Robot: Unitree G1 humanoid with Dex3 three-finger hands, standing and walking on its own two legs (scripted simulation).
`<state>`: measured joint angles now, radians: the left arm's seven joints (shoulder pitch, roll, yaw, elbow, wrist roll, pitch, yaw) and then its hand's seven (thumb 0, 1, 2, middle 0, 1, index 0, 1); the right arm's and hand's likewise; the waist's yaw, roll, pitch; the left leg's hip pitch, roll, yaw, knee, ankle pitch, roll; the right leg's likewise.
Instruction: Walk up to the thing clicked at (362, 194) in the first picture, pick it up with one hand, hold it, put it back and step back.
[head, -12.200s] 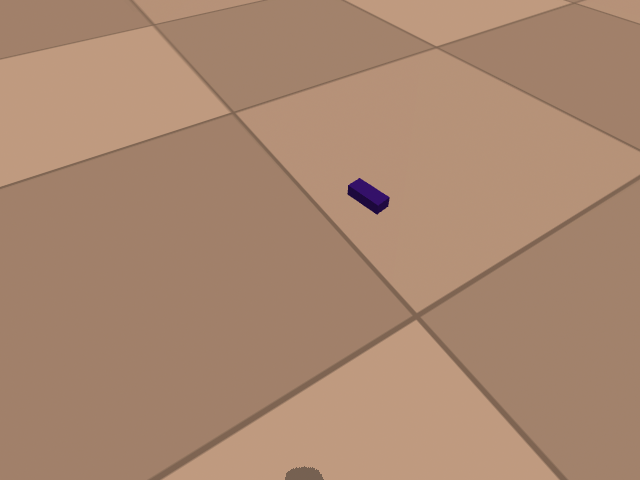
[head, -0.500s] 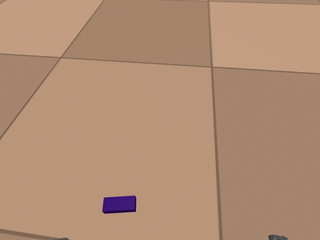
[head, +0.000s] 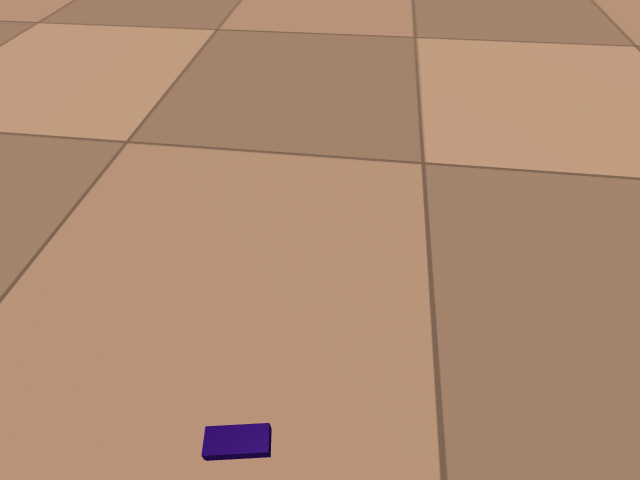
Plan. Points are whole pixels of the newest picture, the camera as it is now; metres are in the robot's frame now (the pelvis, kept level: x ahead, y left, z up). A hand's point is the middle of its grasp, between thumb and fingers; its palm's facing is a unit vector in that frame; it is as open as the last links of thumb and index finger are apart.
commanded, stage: stand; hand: left
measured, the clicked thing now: (238, 441) +0.37 +0.26 -0.76
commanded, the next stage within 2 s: rise first in 1.74 s
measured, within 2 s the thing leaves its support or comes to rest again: neither
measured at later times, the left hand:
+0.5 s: hand out of the picture +0.09 +0.25 -0.15, palm faces -0.03 -0.94 -0.35, open 7.4 cm
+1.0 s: hand out of the picture +0.07 +0.25 -0.16, palm faces -0.02 -0.93 -0.35, open 7.4 cm
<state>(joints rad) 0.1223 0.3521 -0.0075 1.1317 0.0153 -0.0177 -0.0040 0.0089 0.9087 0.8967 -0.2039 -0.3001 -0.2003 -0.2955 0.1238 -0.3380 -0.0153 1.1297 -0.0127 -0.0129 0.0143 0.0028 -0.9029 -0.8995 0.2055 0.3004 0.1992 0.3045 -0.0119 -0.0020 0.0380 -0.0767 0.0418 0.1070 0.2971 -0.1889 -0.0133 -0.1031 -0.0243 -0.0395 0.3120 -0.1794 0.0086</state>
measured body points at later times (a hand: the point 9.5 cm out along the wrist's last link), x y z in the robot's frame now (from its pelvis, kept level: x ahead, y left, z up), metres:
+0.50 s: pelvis +0.01 -0.01 +0.00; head +0.02 -0.01 +0.45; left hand +0.09 +0.30 -0.13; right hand +0.09 -0.30 -0.13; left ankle -0.02 +0.12 -0.75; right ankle -0.01 -0.12 -0.75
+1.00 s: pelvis +0.00 -0.01 +0.00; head +0.01 -0.01 +0.45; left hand +0.08 +0.30 -0.13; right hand +0.07 -0.31 -0.14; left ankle -0.02 +0.12 -0.75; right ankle -0.01 -0.12 -0.75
